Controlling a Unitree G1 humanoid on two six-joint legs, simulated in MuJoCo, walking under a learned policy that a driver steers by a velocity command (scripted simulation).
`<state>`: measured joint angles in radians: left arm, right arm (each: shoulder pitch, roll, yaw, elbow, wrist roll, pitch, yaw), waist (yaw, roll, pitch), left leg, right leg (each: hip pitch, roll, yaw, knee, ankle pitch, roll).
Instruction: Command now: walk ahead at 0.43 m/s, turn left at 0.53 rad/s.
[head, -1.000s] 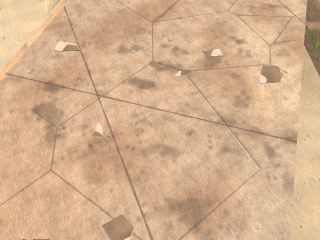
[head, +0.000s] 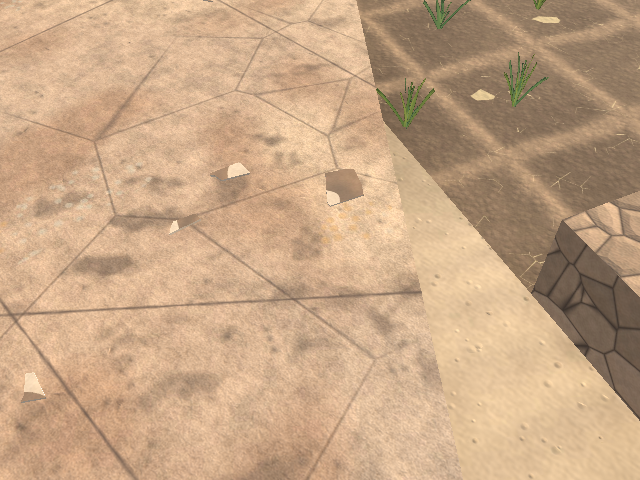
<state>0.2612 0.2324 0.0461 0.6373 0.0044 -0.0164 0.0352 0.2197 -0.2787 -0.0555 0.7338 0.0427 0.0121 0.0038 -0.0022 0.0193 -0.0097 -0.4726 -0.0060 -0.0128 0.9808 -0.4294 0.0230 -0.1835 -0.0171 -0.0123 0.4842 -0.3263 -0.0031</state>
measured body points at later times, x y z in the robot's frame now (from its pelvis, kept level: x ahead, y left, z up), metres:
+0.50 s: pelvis +0.21 +0.18 +0.00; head +0.22 +0.21 +0.45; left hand +0.30 +0.47 -0.10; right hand +0.33 -0.07 -0.11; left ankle +0.14 +0.19 -0.74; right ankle +0.32 +0.03 -0.64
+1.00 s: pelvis +0.63 +0.41 +0.00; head +0.64 +0.43 +0.45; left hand +0.43 +0.63 -0.13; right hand +0.94 +0.32 -0.05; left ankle +0.64 +0.58 -0.67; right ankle +0.61 +0.33 -0.74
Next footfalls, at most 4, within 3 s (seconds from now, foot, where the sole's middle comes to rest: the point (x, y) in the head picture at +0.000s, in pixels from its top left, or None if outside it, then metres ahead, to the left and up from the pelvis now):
0.28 left None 0.18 0.20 -0.77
0.76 right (178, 422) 0.65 0.35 -0.77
1.16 left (39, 329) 0.89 0.73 -0.77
1.60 right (133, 205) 1.33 0.58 -0.77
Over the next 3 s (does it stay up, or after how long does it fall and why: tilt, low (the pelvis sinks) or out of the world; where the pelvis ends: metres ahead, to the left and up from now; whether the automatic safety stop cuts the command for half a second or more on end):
stays up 1.74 0.57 -0.01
